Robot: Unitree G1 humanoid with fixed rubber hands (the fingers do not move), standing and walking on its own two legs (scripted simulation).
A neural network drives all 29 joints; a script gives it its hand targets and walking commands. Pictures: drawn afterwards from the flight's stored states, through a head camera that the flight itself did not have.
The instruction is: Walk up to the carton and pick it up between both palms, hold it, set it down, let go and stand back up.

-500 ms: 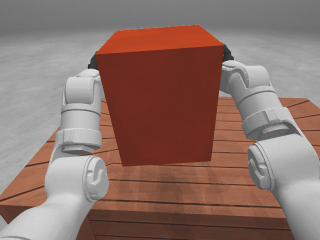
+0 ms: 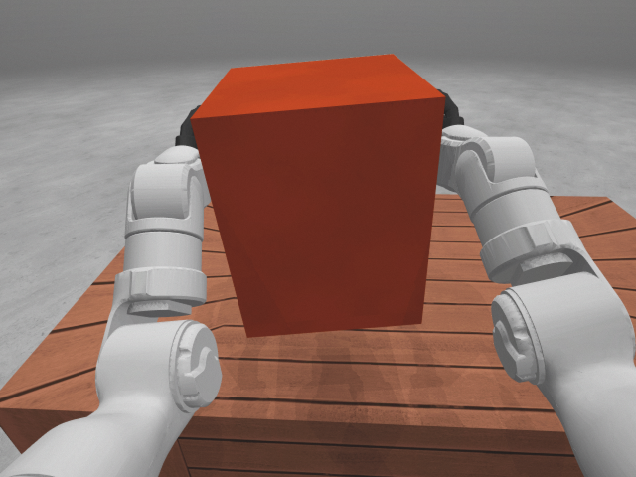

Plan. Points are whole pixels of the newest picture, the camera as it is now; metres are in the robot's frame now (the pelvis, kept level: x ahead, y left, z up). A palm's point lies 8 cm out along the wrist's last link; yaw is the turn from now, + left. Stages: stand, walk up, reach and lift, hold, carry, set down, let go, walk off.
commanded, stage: hold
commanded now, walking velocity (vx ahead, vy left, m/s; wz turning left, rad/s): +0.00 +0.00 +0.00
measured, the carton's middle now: (322, 191) +0.35 -0.01 +0.28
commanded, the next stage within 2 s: none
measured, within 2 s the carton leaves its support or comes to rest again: neither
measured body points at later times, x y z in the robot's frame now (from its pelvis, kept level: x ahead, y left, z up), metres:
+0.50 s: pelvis +0.00 +0.00 +0.00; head -0.10 +0.01 +0.44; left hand +0.39 +0.14 +0.32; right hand +0.38 -0.15 +0.33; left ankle +0.02 +0.14 -0.75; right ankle +0.01 -0.13 -0.75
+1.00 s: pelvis +0.00 +0.00 +0.00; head -0.11 +0.01 +0.44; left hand +0.38 +0.14 +0.31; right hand +0.38 -0.15 +0.32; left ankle +0.02 +0.14 -0.75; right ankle +0.01 -0.13 -0.75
